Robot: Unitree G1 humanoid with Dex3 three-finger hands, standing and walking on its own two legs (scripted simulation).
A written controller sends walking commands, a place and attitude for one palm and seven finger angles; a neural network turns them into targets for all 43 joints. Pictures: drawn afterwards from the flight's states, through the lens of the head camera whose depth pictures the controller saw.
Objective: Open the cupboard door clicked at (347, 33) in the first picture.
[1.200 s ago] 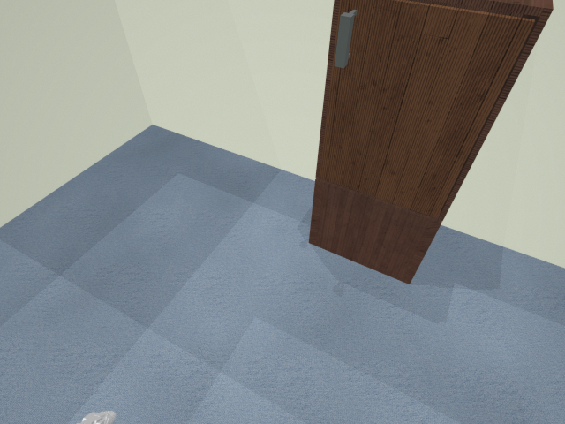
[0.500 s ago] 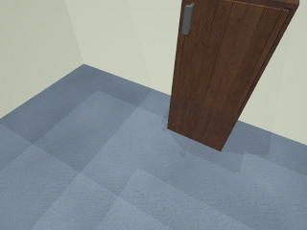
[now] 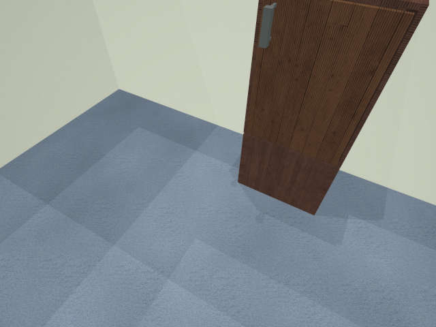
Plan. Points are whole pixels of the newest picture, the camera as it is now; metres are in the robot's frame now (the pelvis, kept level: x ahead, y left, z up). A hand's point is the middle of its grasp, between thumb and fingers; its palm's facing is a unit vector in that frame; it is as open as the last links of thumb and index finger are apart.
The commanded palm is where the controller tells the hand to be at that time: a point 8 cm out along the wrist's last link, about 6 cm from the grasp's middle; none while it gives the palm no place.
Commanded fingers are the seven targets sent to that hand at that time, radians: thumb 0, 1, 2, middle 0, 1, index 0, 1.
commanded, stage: look at it before walking up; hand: left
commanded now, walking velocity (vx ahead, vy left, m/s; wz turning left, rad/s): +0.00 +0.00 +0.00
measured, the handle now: (268, 25) +0.97 -0.10 +0.15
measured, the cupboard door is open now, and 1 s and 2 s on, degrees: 0 0 0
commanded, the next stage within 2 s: turn to face it in 0.24 s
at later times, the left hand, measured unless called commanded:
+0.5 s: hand out of the picture +0.08 +0.24 -0.16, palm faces -0.03 -0.94 -0.33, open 7.4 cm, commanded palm none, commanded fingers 0.00 0.90 0.90 -0.20 -0.30 -0.20 -0.30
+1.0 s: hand out of the picture +0.04 +0.15 -0.16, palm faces -0.18 -0.95 -0.26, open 7.4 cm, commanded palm none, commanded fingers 0.00 0.90 0.90 -0.20 -0.30 -0.20 -0.30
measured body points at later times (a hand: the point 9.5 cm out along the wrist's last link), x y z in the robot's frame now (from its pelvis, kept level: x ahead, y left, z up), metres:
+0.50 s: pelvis +0.00 +0.00 +0.00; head +0.01 +0.00 +0.45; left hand +0.08 +0.29 -0.14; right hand +0.09 -0.29 -0.13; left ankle +0.01 +0.13 -0.74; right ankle +0.00 -0.11 -0.75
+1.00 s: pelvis -0.03 -0.03 -0.01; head +0.00 -0.06 +0.44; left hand +0.05 +0.20 -0.14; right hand -0.02 -0.30 -0.16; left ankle -0.02 +0.13 -0.66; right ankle -0.02 -0.10 -0.75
